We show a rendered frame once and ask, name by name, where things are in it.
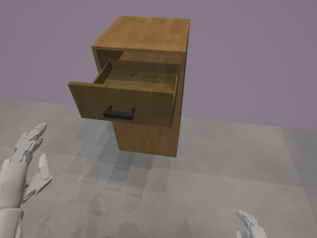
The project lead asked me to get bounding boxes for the handle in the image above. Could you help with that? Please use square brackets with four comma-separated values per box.
[103, 105, 136, 121]

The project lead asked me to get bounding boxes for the right robot hand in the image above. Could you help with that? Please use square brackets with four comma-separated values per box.
[236, 209, 268, 238]

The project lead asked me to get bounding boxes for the left robot forearm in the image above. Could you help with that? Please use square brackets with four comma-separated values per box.
[0, 207, 24, 238]

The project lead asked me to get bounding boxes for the left robot hand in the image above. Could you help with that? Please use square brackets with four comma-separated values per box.
[0, 122, 53, 209]

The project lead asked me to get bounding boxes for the drawer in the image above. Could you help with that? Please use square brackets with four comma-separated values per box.
[68, 59, 180, 128]

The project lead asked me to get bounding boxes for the cabinet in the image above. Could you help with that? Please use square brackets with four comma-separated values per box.
[91, 16, 190, 158]

